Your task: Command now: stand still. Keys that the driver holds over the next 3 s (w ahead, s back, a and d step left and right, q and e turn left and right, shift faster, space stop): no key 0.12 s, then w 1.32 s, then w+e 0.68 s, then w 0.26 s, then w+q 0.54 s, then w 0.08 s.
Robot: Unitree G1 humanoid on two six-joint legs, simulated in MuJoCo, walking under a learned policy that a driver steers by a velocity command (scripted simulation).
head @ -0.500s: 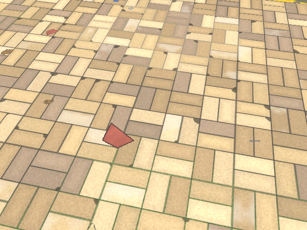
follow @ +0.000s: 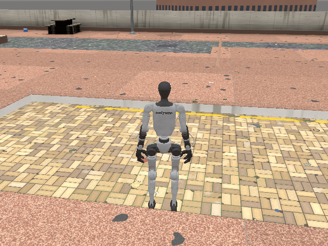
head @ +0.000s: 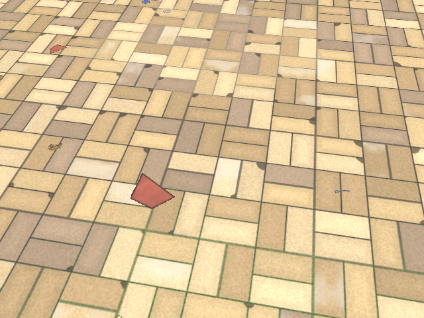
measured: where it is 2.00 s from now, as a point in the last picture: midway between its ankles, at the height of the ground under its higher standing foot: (218, 228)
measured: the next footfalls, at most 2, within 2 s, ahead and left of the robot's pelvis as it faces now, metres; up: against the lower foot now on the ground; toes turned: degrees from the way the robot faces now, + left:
left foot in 0.44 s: +0.12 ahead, +0.12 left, +0.00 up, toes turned +3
right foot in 0.94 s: +0.45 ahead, -0.04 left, +0.00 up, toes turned -4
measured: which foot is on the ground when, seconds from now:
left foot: down 0.00-0.20, up 0.22-0.42, down 0.44-0.94, up 0.96-1.00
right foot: down 0.00-0.44, up 0.46-0.92, down 0.94-1.00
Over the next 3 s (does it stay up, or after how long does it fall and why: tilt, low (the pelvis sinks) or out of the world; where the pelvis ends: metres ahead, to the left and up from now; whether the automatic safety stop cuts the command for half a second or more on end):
stays up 1.38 -0.15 0.00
